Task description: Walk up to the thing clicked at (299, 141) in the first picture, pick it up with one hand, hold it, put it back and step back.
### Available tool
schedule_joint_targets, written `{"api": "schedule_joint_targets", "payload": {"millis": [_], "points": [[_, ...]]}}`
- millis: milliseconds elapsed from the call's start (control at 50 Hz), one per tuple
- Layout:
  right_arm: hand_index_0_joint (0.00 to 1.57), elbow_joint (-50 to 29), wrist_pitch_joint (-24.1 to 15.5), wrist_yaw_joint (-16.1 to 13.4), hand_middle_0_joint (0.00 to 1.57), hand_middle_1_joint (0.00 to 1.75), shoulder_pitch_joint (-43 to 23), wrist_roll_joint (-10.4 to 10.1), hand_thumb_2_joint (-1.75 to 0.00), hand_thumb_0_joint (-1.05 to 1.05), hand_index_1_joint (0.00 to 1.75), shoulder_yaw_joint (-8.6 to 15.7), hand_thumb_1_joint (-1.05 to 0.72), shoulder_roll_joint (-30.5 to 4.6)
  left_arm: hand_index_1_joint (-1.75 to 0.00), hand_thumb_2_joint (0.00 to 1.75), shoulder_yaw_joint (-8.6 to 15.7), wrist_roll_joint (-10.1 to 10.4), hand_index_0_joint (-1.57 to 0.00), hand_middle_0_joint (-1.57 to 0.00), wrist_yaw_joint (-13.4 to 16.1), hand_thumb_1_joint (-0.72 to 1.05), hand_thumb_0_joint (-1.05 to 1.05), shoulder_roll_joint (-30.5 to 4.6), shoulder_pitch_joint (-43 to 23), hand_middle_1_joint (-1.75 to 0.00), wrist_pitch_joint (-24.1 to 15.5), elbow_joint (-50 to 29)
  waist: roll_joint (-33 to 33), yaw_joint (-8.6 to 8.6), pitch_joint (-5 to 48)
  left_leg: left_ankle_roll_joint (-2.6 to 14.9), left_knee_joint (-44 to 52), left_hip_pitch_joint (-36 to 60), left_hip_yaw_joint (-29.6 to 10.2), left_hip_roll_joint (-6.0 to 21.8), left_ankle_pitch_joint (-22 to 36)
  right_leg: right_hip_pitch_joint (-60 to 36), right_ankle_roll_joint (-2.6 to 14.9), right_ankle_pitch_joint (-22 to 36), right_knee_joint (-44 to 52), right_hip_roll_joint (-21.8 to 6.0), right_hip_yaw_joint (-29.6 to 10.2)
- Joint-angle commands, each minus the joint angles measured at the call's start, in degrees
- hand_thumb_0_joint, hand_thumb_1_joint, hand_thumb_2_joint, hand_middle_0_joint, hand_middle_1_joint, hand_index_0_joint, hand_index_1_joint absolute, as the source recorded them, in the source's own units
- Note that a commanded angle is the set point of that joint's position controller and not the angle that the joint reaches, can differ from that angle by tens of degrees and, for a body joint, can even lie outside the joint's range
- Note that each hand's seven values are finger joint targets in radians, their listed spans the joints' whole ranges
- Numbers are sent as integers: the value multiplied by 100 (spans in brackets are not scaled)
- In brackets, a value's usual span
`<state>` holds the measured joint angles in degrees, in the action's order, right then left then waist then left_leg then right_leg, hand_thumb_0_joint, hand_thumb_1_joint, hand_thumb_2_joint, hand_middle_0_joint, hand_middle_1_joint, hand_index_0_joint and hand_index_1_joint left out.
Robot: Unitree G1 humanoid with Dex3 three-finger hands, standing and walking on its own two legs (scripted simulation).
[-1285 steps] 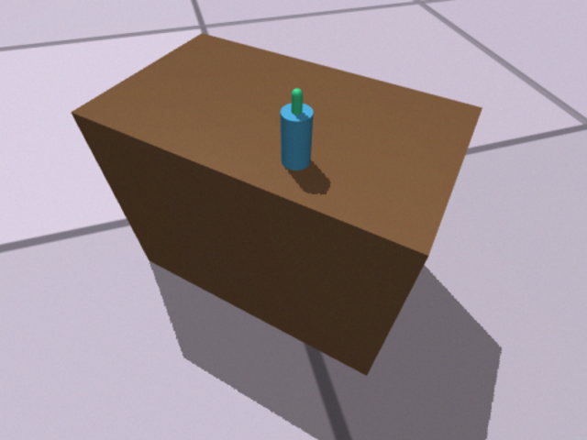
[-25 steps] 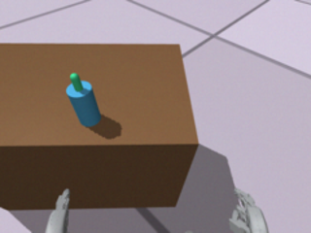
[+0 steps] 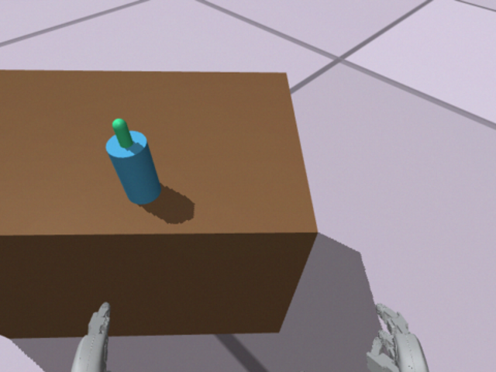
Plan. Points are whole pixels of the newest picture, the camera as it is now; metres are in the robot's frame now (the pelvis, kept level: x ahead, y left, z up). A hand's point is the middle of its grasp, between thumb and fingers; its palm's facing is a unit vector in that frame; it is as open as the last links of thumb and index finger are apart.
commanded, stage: home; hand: left
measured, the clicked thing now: (132, 160) +0.47 +0.21 +0.07
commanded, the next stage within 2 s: stand in 0.98 s
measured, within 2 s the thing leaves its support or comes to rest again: neither
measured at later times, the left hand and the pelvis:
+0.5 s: hand (132, 368) +0.16 +0.18 -0.06, palm faces +0.11 -0.96 -0.27, open 17.5 cm; pelvis -0.01 +0.00 +0.00, yaw +0 degrees
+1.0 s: hand out of the picture +0.16 +0.20 -0.09, palm faces +0.00 -0.95 -0.33, open 17.5 cm; pelvis -0.01 +0.00 +0.00, yaw +1 degrees
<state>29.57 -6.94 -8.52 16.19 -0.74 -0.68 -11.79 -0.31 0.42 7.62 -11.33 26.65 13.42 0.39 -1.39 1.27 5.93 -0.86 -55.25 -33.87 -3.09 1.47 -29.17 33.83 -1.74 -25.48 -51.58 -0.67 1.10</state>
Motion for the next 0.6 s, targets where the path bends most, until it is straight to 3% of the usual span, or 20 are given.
{"api": "schedule_joint_targets", "payload": {"millis": [0, 40, 60, 100, 160, 200, 300, 360, 380, 440, 500, 580], "points": [[20, -893, -308, -75, 20, 30, -296, 1, -90, 0, 30, 284, -90, -720, -5, 5, 266, -28, -5, -5, 47, -55, 0, -543, 8, -5, -253, -1005, -153, -7, 660, -4, 911, 350, 186, -62, 2103, -541, 229, 1619, 583, 151, 311], [20, -935, -298, -83, 20, 30, -342, 11, -90, 0, 30, 278, -90, -713, -5, 5, 324, -18, -5, -5, 59, -55, 0, -607, -101, -5, -253, -1126, -128, -12, 660, 14, 899, 312, 181, -72, 2004, -552, 213, 1586, 637, 142, 309], [20, -881, -307, -83, 20, 30, -296, 7, -90, 0, 30, 273, -90, -724, -5, 4, 240, -23, -5, -5, 47, -57, 0, -508, -102, -5, -217, -877, 25, 45, 448, 33, 940, 195, 165, -64, 1746, -462, 207, 1369, 670, 147, 310], [20, -917, -328, -76, 20, 30, -354, 9, -90, 0, 30, 262, -90, -695, -5, 5, 335, -16, -5, -5, 61, -55, 0, -583, -193, -5, -235, -1053, -80, -31, 494, 37, 988, 156, 184, -79, 1504, -464, 204, 1160, 690, 142, 293], [20, -974, -335, -82, 20, 30, -386, 3, -90, 0, 30, 270, -90, -736, -5, 5, 216, -16, -5, -5, 41, -56, 0, -519, -209, -5, -221, -1118, -14, 0, 382, 47, 1072, 131, 150, -65, 1206, -371, 202, 930, 729, 158, 312], [20, -960, -359, -91, 20, 30, -396, 4, -90, 0, 30, 258, -90, -698, -5, 5, 298, -9, -5, -5, 62, -56, 0, -566, -206, -5, -233, -1125, -52, -35, 437, 60, 1037, 102, 198, -97, 1128, -428, 200, 875, 767, 143, 290], [20, -929, -370, -109, 20, 30, -317, 7, -90, 0, 30, 272, -90, -711, -5, 5, 291, -21, -5, -5, 68, -56, 0, -562, -85, -5, -212, -1186, -116, -25, 667, 32, 941, 291, 197, -75, 1633, -485, 216, 1276, 645, 154, 299], [20, -909, -377, -133, 20, 30, -312, 21, -90, 0, 30, 265, -90, -696, -5, 5, 274, -36, -5, -5, 69, -56, 0, -524, -68, -5, -183, -1001, 47, 28, 672, 54, 891, 221, 202, -80, 1628, -515, 200, 1308, 654, 153, 289], [20, -901, -373, -123, 20, 30, -340, 16, -90, 0, 30, 252, -90, -685, -5, 4, 322, -20, -5, -5, 79, -57, 0, -586, -167, -5, -195, -1114, -55, -37, 569, 53, 931, 162, 206, -90, 1499, -459, 207, 1186, 690, 142, 284], [20, -934, -378, -141, 20, 30, -371, 22, -90, 0, 30, 244, -90, -705, -4, 3, 217, -21, -5, -5, 53, -58, 0, -513, -296, -4, -198, -1082, 14, 40, 370, 74, 1009, 64, 198, -86, 1095, -334, 196, 846, 764, 144, 279], [20, -954, -399, -151, 20, 30, -361, 19, -90, 0, 30, 249, -90, -687, -5, 6, 352, -20, -5, -5, 71, -54, 0, -612, -123, -5, -193, -1137, -5, -44, 586, 89, 941, 91, 229, -116, 1230, -483, 194, 979, 775, 129, 258], [20, -955, -398, -142, 20, 30, -378, 16, -90, 0, 30, 244, -90, -703, -5, 4, 258, -13, -5, -5, 60, -58, 0, -533, -145, -5, -192, -1138, -41, -25, 416, 72, 1017, 77, 214, -95, 1103, -347, 202, 839, 752, 149, 282]]}}
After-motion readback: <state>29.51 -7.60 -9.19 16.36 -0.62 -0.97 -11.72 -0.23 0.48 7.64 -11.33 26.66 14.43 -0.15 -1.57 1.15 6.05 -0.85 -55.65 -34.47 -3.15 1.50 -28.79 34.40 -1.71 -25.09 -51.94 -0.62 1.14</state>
